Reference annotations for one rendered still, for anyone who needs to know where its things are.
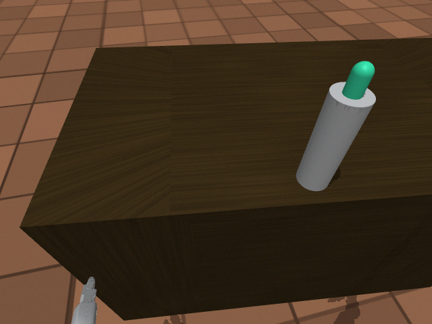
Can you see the bottle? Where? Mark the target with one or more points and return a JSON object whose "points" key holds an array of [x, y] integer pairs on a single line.
{"points": [[344, 111]]}

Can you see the left robot hand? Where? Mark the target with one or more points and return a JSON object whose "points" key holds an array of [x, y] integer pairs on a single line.
{"points": [[86, 311]]}

